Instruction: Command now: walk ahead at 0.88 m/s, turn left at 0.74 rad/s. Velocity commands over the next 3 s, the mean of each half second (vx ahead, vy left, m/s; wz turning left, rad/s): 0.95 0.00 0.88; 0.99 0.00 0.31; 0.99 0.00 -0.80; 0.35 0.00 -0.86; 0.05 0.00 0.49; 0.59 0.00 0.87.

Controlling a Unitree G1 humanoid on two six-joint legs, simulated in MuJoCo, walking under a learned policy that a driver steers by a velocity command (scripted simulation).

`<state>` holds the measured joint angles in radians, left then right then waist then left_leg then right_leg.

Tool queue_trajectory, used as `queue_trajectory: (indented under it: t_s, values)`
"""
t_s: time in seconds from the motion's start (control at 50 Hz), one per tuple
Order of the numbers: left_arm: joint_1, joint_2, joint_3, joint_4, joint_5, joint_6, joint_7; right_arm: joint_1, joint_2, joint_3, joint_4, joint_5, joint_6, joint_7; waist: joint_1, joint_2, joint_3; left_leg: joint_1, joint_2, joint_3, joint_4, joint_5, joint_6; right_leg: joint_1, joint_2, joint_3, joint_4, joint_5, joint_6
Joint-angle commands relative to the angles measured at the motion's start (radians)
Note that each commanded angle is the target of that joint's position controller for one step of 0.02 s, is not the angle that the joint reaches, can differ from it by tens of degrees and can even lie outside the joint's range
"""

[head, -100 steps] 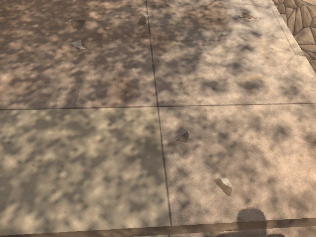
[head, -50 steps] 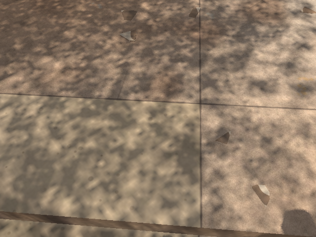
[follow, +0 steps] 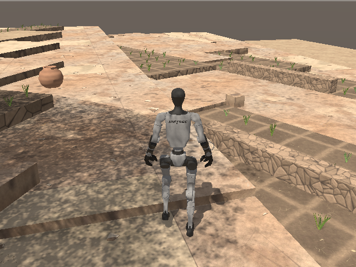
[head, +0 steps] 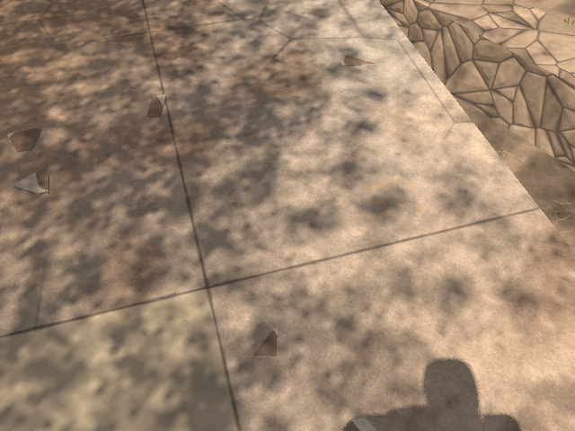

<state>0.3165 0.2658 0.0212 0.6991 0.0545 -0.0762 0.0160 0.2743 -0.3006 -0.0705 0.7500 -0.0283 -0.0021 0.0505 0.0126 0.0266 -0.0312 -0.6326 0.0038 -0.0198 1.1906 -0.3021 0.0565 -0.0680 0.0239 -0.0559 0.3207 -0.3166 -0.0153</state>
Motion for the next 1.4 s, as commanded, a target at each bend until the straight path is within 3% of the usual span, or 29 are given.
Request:
queue_trajectory:
  t_s: [0.02,0.08,0.16,0.2,0.26,0.28,0.3,0.32,0.36,0.42,0.46,0.5,0.62,0.68,0.7,0.72,0.74,0.76,0.8,0.88,0.96,1.02,1.06,1.08,1.1,1.12,1.18,1.26,1.4]
  values:
    - [0.126,0.111,0.035,0.012,-0.002,-0.030,-0.010,-0.171,-0.019,0.007,-0.135,-0.009,0.001,0.010,0.054,-0.164,0.092,-0.485,0.066,-0.005,0.353,-0.009,0.011,0.232,-0.305,0.184,-0.143,0.121,-0.123]
    - [0.183,0.085,0.026,0.087,0.019,-0.053,-0.019,-0.319,0.027,0.030,-0.225,0.006,0.018,-0.026,0.020,-0.148,0.193,-0.790,0.059,-0.045,0.770,-0.206,0.054,0.250,-0.386,0.120,-0.153,0.255,-0.129]
    - [0.217,0.021,-0.002,0.205,0.020,-0.055,-0.011,-0.546,0.089,0.092,-0.357,0.003,0.009,-0.038,-0.019,-0.067,0.289,-0.724,0.044,0.134,0.520,-0.280,0.113,0.068,-0.244,-0.155,-0.257,0.441,-0.038]
    - [0.122,0.096,0.001,0.143,-0.025,-0.042,0.014,-0.386,0.075,0.106,-0.310,-0.004,0.006,0.019,-0.090,-0.029,0.108,0.005,-0.033,0.301,0.184,-0.037,0.140,-0.213,-0.222,-0.268,-0.202,1.214,-0.070]
    - [0.027,0.368,0.085,0.060,-0.063,-0.027,-0.006,0.172,-0.094,0.014,-0.157,0.016,0.025,0.004,-0.345,-0.216,-0.325,0.605,-0.176,0.140,-0.048,-0.191,0.182,-0.114,-0.313,-0.137,0.582,1.837,-0.092]
    - [0.060,0.251,0.070,0.060,-0.049,-0.031,-0.032,0.100,-0.202,-0.033,-0.147,0.030,0.014,-0.008,-0.256,-0.072,-0.291,0.709,-0.086,-0.202,-0.319,-0.226,0.257,-0.295,-0.158,-0.098,1.049,0.674,-0.021]
    - [0.010,0.129,0.037,-0.095,-0.023,-0.056,-0.064,0.037,-0.317,-0.062,-0.147,0.031,0.024,-0.020,-0.147,0.246,-0.376,0.854,0.141,-0.822,-0.670,-0.168,0.336,-0.674,0.034,0.017,1.423,0.038,0.039]
    - [-0.048,0.135,0.035,-0.148,0.017,-0.082,-0.071,0.061,-0.300,-0.071,-0.152,0.034,0.026,-0.037,-0.139,0.105,-0.398,0.855,0.146,-0.990,-0.831,-0.360,0.302,-0.753,-0.007,0.184,1.480,0.161,-0.003]
    - [-0.057,0.066,0.009,-0.126,0.001,-0.074,-0.055,0.057,-0.196,-0.046,-0.067,0.009,-0.005,-0.057,-0.051,-0.108,-0.058,0.530,0.122,-0.836,-0.840,-0.239,0.243,-0.823,-0.065,0.147,1.453,0.140,0.003]
    - [-0.084,-0.047,-0.038,-0.184,0.024,0.004,-0.018,0.022,-0.103,-0.016,-0.016,0.006,-0.060,-0.058,0.055,-0.086,0.037,0.225,0.022,-0.539,-0.782,-0.062,0.266,-0.876,-0.098,0.143,1.587,-0.067,0.007]
    - [-0.137,0.018,-0.028,-0.201,0.025,0.032,-0.007,-0.046,-0.093,0.001,-0.028,0.024,-0.085,-0.036,0.087,-0.122,0.112,0.046,-0.076,-0.313,-0.887,-0.058,0.220,-0.732,-0.136,0.104,1.193,-0.111,0.003]
    - [-0.304,0.061,-0.030,-0.286,0.005,0.027,-0.014,0.006,-0.092,0.002,-0.018,0.026,-0.099,-0.047,0.021,-0.061,0.185,-0.025,-0.085,-0.352,-1.010,0.174,0.242,-0.626,-0.138,0.033,0.874,0.048,0.042]
    - [-0.322,0.061,-0.035,-0.240,-0.025,0.014,-0.037,0.111,-0.204,-0.050,0.011,0.039,-0.084,-0.055,-0.043,0.019,-0.019,0.447,-0.062,-0.334,-0.898,0.861,0.146,-0.285,0.016,0.004,0.280,0.370,0.012]
    - [0.101,0.203,0.037,-0.111,-0.055,0.006,0.010,-0.006,-0.241,-0.058,-0.015,0.000,-0.100,-0.049,0.199,0.032,-0.230,0.549,-0.026,-0.330,-0.401,1.061,0.077,0.112,-0.001,0.024,0.193,0.293,0.001]
    - [0.279,0.228,0.060,-0.043,-0.039,-0.001,0.031,-0.035,-0.148,-0.036,-0.024,-0.013,-0.113,-0.049,0.256,-0.045,-0.262,0.379,-0.076,-0.269,-0.103,0.695,0.064,0.325,-0.093,0.083,0.234,0.195,-0.036]
    - [0.320,0.238,0.060,-0.020,0.005,-0.005,0.033,-0.016,0.018,0.014,-0.058,-0.017,-0.119,-0.048,0.202,-0.274,-0.244,0.055,-0.184,-0.194,0.224,-0.189,0.049,0.507,-0.293,0.385,0.291,0.225,-0.094]
    - [0.186,0.264,0.072,-0.038,0.022,-0.011,0.008,0.187,-0.005,0.024,-0.084,0.037,-0.117,-0.045,0.048,-0.417,-0.353,-0.091,-0.210,-0.196,0.337,-0.159,0.046,0.514,-0.410,0.902,0.081,0.040,-0.246]
    - [0.054,0.156,0.066,-0.067,0.000,-0.012,-0.009,0.106,-0.064,0.025,-0.053,0.006,-0.102,-0.048,0.040,-0.194,-0.228,-0.109,-0.108,-0.171,0.310,-0.023,0.058,0.355,-0.362,0.870,-0.010,-0.183,-0.276]
    - [0.052,0.093,0.051,-0.012,-0.017,-0.020,-0.018,-0.097,-0.091,0.026,-0.107,-0.031,-0.089,-0.029,0.044,0.024,-0.032,-0.112,-0.058,-0.141,0.222,0.000,0.040,0.105,-0.291,0.684,-0.051,-0.116,-0.256]
    - [0.181,0.101,0.044,0.100,-0.043,-0.041,-0.017,-0.223,-0.042,0.066,-0.219,-0.056,-0.072,-0.011,-0.016,-0.061,0.094,-0.189,0.045,-0.085,-0.021,-0.075,-0.017,-0.036,-0.200,0.522,-0.107,0.147,-0.237]
    - [0.113,0.179,0.071,0.084,-0.052,-0.036,-0.020,-0.350,-0.011,0.105,-0.269,-0.019,-0.087,0.026,-0.010,-0.078,0.107,0.256,0.001,0.039,-0.471,0.243,-0.046,-0.360,-0.116,0.350,-0.259,0.313,-0.192]
    - [0.173,0.203,0.074,0.112,-0.066,-0.036,-0.039,-0.315,-0.064,0.079,-0.243,-0.012,-0.084,-0.005,-0.014,-0.070,0.048,0.418,-0.040,0.056,-0.566,0.286,-0.028,-0.238,-0.135,0.323,-0.137,0.636,-0.160]
    - [0.194,0.233,0.081,0.128,-0.065,-0.031,-0.039,-0.092,-0.109,0.045,-0.176,-0.028,-0.090,-0.040,-0.124,-0.067,-0.100,0.689,-0.057,0.048,-0.613,0.202,-0.006,-0.219,-0.085,0.276,0.259,0.815,-0.113]
    - [0.167,0.218,0.079,0.115,-0.067,-0.037,-0.040,0.068,-0.162,0.018,-0.150,-0.043,-0.095,-0.063,-0.205,-0.061,-0.178,0.896,0.071,-0.062,-0.607,0.072,0.013,-0.380,-0.039,0.258,0.525,0.628,-0.096]
    - [0.161,0.072,0.051,0.086,-0.050,-0.040,-0.030,0.238,-0.226,-0.004,-0.128,-0.064,-0.097,-0.080,-0.214,0.114,-0.298,1.059,0.372,-0.388,-0.634,-0.201,0.038,-0.530,0.007,0.210,0.865,-0.137,-0.098]
    - [0.231,0.073,0.043,0.031,-0.093,-0.024,-0.023,0.174,-0.257,-0.013,-0.142,-0.056,-0.083,-0.079,-0.137,0.253,-0.380,1.041,0.512,-0.858,-0.868,-0.363,0.126,-0.685,0.034,0.158,1.094,-0.133,-0.090]
    - [0.028,0.089,0.048,0.037,-0.040,0.019,-0.037,0.031,-0.060,0.017,-0.110,-0.028,-0.096,-0.063,-0.084,0.021,-0.009,0.695,0.347,-0.436,-0.916,-0.096,0.114,-0.755,-0.094,0.127,1.041,0.041,-0.079]
    - [-0.079,0.020,0.036,-0.027,-0.022,0.072,-0.069,0.080,-0.006,0.026,-0.015,0.010,-0.129,-0.052,-0.010,0.069,0.090,0.579,0.301,-0.130,-0.984,0.276,0.069,-0.784,-0.154,0.120,0.967,0.024,-0.065]
    - [-0.288,0.046,0.006,-0.122,-0.025,0.067,-0.120,0.067,-0.109,0.009,0.036,0.011,-0.140,-0.065,0.029,0.008,0.128,0.500,0.173,0.283,-1.031,0.902,-0.016,-0.440,-0.025,-0.123,0.486,0.365,-0.128]
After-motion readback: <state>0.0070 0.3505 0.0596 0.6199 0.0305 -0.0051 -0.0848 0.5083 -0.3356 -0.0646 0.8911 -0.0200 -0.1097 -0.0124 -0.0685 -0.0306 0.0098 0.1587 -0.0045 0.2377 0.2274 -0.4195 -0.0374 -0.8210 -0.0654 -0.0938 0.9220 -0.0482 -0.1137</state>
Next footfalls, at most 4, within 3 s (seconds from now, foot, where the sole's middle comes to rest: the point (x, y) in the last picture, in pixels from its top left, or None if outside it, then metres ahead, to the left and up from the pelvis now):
0.28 left None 0.37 0.16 -0.68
0.70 right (206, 285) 0.82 0.25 -0.68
1.08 left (60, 235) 0.98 0.66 -0.68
1.50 right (109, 121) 1.46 0.64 -0.68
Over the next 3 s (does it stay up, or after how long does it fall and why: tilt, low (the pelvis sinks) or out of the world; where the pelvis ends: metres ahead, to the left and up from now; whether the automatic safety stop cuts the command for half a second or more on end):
stays up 1.82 0.84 0.09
